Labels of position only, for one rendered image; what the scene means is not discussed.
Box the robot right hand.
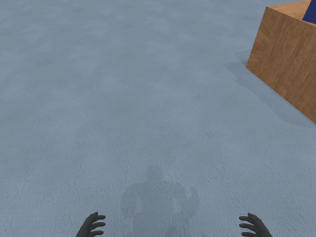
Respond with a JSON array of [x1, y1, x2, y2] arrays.
[[239, 212, 273, 237]]

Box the carton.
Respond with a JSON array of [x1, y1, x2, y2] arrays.
[[302, 0, 316, 24]]

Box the robot left hand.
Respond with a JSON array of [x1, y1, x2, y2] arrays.
[[76, 211, 106, 237]]

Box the pedestal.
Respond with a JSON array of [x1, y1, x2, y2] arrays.
[[246, 0, 316, 124]]

